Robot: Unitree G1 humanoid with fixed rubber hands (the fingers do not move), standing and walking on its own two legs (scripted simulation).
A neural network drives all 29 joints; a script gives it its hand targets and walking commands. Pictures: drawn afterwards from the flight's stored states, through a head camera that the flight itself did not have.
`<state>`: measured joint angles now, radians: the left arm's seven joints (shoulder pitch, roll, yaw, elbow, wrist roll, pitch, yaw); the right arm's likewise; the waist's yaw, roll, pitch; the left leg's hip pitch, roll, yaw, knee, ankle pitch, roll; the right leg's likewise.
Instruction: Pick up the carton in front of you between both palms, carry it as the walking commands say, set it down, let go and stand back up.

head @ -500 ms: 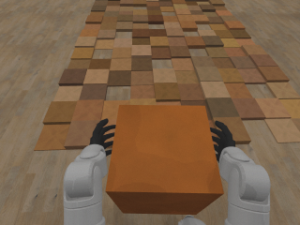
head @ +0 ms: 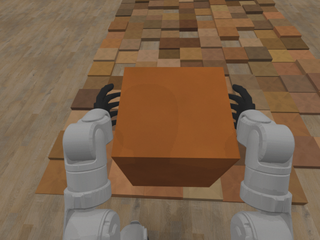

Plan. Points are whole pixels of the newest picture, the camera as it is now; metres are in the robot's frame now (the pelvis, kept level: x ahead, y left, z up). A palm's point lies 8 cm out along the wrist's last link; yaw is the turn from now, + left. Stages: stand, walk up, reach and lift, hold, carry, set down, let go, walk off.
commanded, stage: carry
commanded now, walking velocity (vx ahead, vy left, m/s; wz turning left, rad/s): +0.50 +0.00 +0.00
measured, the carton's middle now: (171, 134) +0.35 +0.01 +0.08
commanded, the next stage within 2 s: none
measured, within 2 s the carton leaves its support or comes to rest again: neither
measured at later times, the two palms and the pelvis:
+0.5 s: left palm (128, 38) +0.74 +0.17 +0.12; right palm (213, 38) +0.72 -0.13 +0.13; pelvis +0.33 +0.04 -0.01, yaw +0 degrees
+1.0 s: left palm out of the picture +1.07 +0.22 +0.22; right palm out of the picture +1.08 -0.08 +0.22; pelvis +0.69 +0.04 +0.03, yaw +1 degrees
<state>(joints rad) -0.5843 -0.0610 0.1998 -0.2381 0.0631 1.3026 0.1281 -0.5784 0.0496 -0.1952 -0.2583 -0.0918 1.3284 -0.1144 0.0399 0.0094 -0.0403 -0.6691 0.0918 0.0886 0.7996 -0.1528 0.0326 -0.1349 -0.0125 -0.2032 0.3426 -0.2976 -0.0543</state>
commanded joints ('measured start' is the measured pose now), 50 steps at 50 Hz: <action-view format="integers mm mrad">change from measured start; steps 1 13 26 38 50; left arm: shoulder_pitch -657 -1053 -880 -1052 -958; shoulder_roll -801 -1018 -894 -1029 -952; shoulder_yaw -660 -532 -609 -728 -576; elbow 95 219 80 -32 330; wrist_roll -439 -439 -313 -546 -482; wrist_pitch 26 -11 -31 -38 24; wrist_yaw -257 -181 -154 -224 -252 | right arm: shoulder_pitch -673 -1118 -946 -876 -880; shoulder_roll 816 1032 920 832 811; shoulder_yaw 662 536 623 525 496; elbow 108 179 29 68 308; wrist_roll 412 545 468 299 317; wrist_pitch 4 -36 -47 -50 13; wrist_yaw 201 221 212 170 181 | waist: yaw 22 -104 -132 58 -62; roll -146 77 81 -36 -82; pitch -232 -501 -411 -519 -457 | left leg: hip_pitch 5 893 938 -156 653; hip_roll -44 194 69 -63 -44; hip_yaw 73 -386 -107 -142 -8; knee -138 -350 -338 557 -331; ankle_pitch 72 311 664 -250 253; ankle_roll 11 187 154 49 55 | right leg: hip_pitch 215 -639 -746 366 -39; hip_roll -205 -22 7 -249 -75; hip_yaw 118 216 46 528 105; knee -43 1060 531 149 407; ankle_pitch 462 -100 70 460 440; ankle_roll -115 -11 -10 -188 9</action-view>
